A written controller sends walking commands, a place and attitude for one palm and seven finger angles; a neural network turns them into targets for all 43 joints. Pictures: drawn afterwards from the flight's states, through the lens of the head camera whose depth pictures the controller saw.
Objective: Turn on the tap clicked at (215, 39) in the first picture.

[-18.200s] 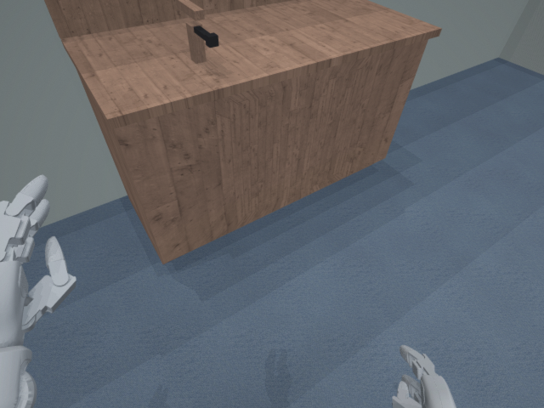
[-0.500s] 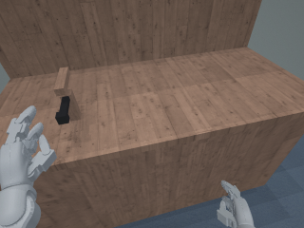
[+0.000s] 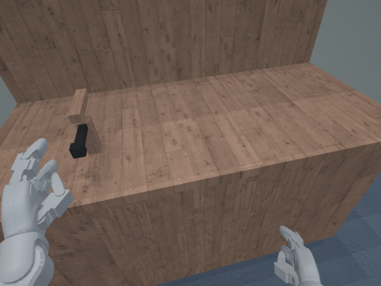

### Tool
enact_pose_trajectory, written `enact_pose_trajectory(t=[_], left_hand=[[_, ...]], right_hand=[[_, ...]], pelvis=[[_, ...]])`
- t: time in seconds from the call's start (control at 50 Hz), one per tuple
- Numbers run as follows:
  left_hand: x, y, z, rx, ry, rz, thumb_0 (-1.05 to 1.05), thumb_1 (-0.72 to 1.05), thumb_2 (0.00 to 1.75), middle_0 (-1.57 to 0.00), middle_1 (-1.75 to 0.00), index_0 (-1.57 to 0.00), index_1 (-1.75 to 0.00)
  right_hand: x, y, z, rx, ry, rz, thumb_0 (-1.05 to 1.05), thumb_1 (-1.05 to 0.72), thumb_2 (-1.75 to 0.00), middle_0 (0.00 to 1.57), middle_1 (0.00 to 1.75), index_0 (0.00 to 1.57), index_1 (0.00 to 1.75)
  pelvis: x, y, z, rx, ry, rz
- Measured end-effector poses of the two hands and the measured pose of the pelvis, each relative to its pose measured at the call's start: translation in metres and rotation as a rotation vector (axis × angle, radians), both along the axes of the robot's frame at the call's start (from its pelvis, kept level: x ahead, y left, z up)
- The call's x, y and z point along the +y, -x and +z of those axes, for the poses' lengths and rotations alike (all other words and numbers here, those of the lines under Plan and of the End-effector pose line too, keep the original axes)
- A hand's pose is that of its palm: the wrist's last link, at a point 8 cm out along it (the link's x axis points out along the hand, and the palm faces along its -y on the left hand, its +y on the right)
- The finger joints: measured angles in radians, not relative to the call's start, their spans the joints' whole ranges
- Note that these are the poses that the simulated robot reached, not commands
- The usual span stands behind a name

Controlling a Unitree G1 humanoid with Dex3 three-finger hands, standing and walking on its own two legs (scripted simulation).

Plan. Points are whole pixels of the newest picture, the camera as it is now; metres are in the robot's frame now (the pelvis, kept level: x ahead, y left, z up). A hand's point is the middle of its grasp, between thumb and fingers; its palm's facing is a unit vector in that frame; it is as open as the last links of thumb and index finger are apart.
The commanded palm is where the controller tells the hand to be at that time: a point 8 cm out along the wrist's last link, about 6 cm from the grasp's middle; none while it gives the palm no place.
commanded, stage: turn the palm inward beside the body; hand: left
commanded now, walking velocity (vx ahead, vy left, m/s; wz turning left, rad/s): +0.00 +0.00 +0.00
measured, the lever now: (78, 149) +0.35 +0.33 +0.13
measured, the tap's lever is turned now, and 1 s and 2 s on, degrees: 0 0 0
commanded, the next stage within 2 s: reach beside the lever's end, fingers flat in 0.20 s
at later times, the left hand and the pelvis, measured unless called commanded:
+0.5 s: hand (66, 190) +0.20 +0.24 +0.18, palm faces +0.55 -0.83 -0.10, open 7.4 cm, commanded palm +0.15 +0.28 +0.18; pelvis +0.00 +0.00 +0.00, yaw +0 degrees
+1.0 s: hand (68, 180) +0.23 +0.27 +0.16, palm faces +0.56 -0.82 -0.09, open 7.5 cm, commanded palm +0.19 +0.31 +0.16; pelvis +0.00 +0.01 +0.00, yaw -1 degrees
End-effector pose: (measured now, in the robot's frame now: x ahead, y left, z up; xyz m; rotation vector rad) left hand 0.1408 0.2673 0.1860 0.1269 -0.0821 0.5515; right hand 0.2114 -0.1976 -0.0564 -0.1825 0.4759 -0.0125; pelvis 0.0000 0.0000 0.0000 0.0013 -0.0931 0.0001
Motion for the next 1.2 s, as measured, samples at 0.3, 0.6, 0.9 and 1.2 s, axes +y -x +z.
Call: enact_pose_trajectory(t=[0.3,0.6,0.9,1.2], left_hand=[[-0.003,-0.003,-0.002,0.005,0.006,0.003,0.02,0.89,0.9,-0.2,-0.3,-0.21,-0.3],[0.017,-0.017,-0.009,0.02,0.017,0.037,0.02,0.9,0.9,-0.2,-0.3,-0.2,-0.3],[0.027,-0.037,-0.016,0.033,0.028,0.039,0.02,0.9,0.9,-0.2,-0.3,-0.2,-0.29],[0.045,-0.054,-0.024,0.046,0.037,0.071,0.02,0.9,0.9,-0.19,-0.26,-0.19,-0.26]], right_hand=[[-0.006,-0.002,0.0,0.002,0.003,-0.003,0.02,-0.9,-0.9,0.21,0.3,0.2,0.3],[-0.007,0.003,-0.003,0.024,0.01,-0.021,0.02,-0.9,-0.9,0.21,0.3,0.2,0.3],[-0.007,0.009,-0.007,0.056,0.015,-0.047,0.02,-0.9,-0.9,0.21,0.3,0.2,0.3],[-0.011,0.014,-0.012,0.09,0.026,-0.072,0.02,-0.9,-0.9,0.21,0.3,0.2,0.3]], pelvis=[[-0.004,-0.003,0.001,0.002,0.0,0.0],[-0.001,-0.003,0.001,0.008,-0.001,-0.001],[0.004,-0.005,0.002,0.023,-0.004,-0.01],[0.005,-0.005,0.002,0.038,-0.004,-0.011]])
